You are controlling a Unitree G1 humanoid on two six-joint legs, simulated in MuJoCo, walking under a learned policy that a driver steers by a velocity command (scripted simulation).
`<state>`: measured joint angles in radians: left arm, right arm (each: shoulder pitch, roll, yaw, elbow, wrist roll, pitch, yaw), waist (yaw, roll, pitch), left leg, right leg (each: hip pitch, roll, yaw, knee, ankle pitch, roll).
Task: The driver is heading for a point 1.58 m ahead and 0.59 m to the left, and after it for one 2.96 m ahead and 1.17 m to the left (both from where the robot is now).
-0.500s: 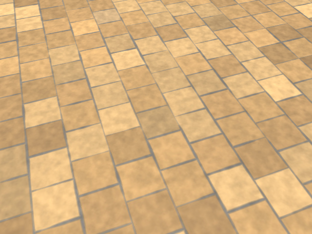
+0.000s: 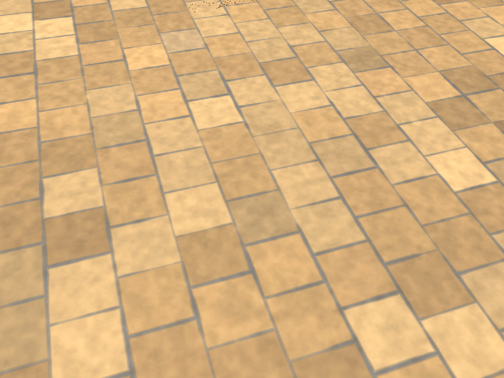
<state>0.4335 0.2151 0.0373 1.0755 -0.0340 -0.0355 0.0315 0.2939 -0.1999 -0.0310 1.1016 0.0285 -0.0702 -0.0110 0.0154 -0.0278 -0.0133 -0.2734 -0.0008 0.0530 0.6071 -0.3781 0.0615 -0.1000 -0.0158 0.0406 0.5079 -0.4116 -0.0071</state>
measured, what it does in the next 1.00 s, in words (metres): walks ahead: right foot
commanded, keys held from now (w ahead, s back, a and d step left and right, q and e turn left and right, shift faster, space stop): w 0.50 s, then w+q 0.50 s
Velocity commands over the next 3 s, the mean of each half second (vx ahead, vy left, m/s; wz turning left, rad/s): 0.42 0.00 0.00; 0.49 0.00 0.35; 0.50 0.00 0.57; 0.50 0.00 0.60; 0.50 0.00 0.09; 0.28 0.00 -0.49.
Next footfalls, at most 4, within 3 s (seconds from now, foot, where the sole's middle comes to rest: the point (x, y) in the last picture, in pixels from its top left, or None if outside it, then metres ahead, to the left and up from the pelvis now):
0.48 right None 0.42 -0.12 -0.77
1.06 left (210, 319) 0.70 0.14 -0.77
1.56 right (239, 225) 1.05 0.07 -0.77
2.08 left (125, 214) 1.08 0.45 -0.77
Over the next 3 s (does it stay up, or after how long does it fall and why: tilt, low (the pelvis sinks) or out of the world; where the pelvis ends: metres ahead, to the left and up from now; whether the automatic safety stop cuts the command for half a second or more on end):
stays up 1.37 0.57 0.01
